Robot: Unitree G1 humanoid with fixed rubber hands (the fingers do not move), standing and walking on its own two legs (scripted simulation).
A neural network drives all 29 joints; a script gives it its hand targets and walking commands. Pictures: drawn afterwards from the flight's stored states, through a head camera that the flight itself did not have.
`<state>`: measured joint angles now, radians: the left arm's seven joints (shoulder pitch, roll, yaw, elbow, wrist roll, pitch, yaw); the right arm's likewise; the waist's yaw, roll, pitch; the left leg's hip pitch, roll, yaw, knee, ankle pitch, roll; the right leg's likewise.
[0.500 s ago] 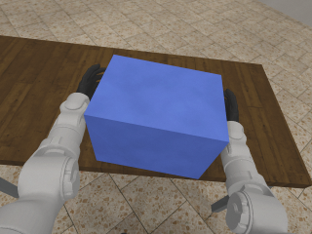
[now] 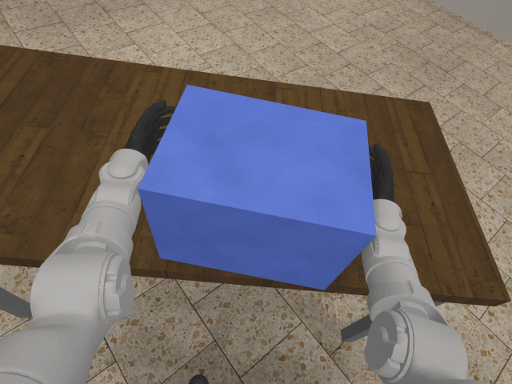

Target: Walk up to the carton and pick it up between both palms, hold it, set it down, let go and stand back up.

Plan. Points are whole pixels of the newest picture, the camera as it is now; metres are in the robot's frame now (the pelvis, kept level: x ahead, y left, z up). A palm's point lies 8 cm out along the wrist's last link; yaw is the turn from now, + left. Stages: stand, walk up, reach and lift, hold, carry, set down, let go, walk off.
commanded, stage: set down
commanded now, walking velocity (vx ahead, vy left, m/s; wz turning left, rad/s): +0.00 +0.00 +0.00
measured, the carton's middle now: (258, 192) +0.40 +0.01 +0.03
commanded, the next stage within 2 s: none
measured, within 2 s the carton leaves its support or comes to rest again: neither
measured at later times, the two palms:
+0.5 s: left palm (141, 152) +0.43 +0.21 +0.07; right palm (378, 196) +0.39 -0.18 +0.06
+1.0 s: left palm (140, 153) +0.43 +0.21 +0.07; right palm (378, 197) +0.39 -0.18 +0.06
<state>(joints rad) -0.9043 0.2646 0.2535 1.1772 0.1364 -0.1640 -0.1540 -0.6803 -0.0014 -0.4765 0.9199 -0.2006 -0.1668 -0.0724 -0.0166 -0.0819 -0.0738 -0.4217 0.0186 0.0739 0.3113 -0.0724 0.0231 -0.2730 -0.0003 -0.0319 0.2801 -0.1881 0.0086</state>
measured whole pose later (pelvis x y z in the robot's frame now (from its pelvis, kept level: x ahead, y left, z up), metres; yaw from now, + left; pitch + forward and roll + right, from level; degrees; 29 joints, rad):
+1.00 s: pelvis +0.00 +0.00 +0.00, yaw +0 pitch +9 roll -1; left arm -0.89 0.23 0.39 1.15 0.26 -0.15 -0.19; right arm -0.67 0.04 -0.58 0.85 -0.30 -0.18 -0.02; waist -0.01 -0.08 -0.03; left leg -0.38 0.01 0.09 0.30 -0.07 0.03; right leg -0.25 -0.01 -0.02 0.30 -0.20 0.02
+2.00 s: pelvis -0.02 +0.00 -0.01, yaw +0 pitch +14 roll -3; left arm -1.02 0.50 -0.10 1.10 -0.36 0.11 -0.07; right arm -0.91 -0.28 0.04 0.95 0.40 0.12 -0.15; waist -0.07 -0.01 -0.15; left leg -0.61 0.05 0.06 0.47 -0.11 0.03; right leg -0.44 0.02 -0.05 0.41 -0.22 0.01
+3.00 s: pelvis -0.03 +0.01 +0.00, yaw -1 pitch -1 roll -1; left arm -0.42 0.47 0.06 0.47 -0.31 0.27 -0.09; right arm -0.28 -0.16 -0.04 0.30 0.32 0.26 -0.19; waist 0.00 -0.05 0.01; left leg -0.26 0.03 0.10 0.38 -0.11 0.03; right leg -0.12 0.00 -0.01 0.34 -0.21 0.01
